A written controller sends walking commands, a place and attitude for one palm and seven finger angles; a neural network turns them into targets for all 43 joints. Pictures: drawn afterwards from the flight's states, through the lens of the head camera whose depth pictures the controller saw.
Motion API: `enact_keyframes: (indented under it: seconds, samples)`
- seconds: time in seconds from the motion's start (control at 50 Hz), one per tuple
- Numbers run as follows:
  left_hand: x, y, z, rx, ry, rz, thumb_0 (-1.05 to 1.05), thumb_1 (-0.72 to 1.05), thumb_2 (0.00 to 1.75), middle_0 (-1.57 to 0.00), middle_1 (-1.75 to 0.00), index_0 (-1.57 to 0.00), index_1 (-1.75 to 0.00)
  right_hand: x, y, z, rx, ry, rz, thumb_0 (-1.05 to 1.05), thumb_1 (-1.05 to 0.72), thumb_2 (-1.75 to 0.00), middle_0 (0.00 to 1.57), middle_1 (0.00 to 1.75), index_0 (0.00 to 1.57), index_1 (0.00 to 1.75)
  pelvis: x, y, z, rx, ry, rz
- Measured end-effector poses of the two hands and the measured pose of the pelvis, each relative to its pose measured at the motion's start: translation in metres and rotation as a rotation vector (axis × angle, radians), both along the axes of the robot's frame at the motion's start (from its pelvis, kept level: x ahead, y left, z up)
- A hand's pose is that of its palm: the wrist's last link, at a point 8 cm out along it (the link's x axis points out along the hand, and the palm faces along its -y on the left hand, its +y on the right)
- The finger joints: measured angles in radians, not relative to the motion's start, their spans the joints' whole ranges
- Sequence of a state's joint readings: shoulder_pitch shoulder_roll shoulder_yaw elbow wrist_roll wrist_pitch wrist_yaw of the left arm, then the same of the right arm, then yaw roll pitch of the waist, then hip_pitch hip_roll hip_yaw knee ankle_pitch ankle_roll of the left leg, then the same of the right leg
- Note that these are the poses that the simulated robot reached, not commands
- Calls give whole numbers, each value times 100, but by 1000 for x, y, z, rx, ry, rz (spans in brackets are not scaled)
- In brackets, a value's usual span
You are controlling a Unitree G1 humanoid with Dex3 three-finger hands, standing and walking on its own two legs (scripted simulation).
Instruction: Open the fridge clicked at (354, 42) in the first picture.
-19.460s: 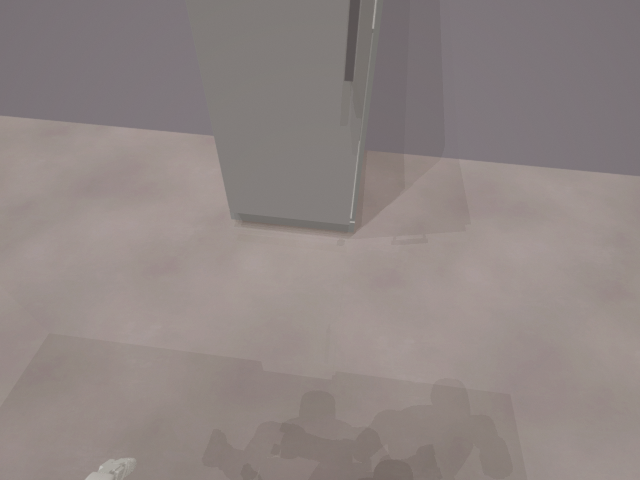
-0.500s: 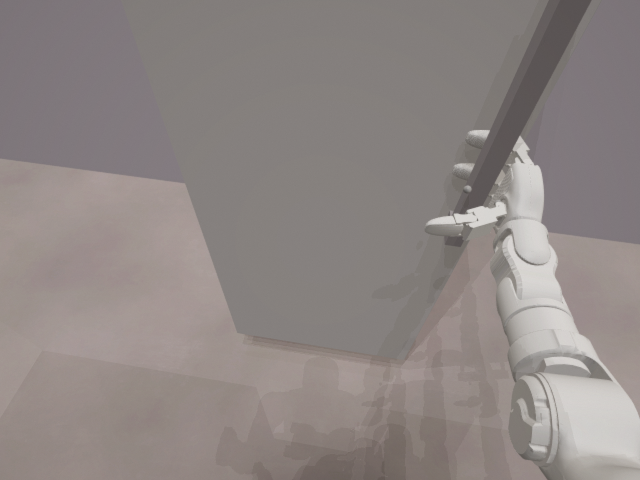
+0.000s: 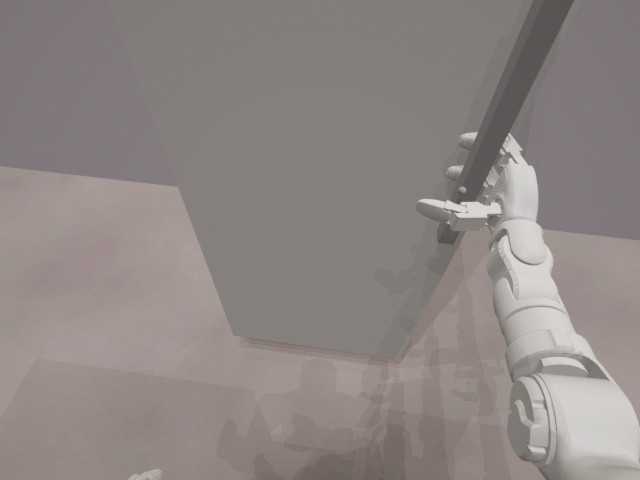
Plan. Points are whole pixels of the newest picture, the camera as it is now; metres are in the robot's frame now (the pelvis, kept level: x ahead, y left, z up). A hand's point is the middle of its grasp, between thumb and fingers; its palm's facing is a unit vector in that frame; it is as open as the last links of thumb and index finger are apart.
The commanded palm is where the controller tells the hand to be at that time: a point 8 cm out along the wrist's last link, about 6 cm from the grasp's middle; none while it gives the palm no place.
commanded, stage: grip the handle and tug to test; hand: right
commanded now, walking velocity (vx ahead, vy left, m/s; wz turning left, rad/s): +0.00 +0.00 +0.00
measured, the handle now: (489, 123) +0.51 -0.13 +0.19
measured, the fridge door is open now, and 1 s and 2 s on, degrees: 0 0 21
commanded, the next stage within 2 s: pull the door a little, standing still in 1.12 s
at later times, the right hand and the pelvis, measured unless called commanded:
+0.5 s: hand (460, 188) +0.46 -0.11 +0.13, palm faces +0.01 +1.00 +0.00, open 5.9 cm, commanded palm +0.43 -0.15 +0.13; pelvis +0.00 +0.00 +0.00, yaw +0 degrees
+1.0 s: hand (459, 190) +0.46 -0.10 +0.13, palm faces +0.01 +1.00 +0.00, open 6.0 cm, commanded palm +0.41 -0.16 +0.13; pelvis +0.01 +0.00 +0.00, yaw +1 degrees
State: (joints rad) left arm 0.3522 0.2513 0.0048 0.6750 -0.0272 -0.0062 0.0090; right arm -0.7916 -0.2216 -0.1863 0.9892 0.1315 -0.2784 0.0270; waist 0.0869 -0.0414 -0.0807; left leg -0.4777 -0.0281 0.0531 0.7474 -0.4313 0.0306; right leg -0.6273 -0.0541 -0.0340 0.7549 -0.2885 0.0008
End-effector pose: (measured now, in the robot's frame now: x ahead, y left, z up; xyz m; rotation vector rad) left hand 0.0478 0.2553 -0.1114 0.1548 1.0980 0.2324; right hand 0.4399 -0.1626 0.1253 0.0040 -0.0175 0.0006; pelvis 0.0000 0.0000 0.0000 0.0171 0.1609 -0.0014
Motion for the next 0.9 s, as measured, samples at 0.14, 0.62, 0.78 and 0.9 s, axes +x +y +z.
enact_keyframes:
  seconds: [0.14,0.62,0.78,0.9]
  samples:
    - [-6,0,-1,-6,10,9,0,91,90,-20,-30,-20,-30,0,3,3,3,-18,3,-1,-13,-57,37,129,36,129,1,-1,0,-2,3,6]
    - [-6,-1,-2,-11,12,2,0,91,90,-20,-30,-20,-30,-1,4,3,-7,-10,-17,1,-68,-80,38,139,37,137,1,0,0,-2,0,0]
    - [-4,1,-2,-9,9,-3,0,91,90,-20,-30,-20,-30,-1,4,3,-7,-10,-15,1,-68,-80,38,139,36,137,0,1,0,-3,1,0]
    - [-2,1,-1,-18,-5,10,0,91,90,-20,-30,-20,-30,-2,5,3,-5,-11,-15,1,-69,-79,37,139,35,138,3,2,1,-6,1,10]
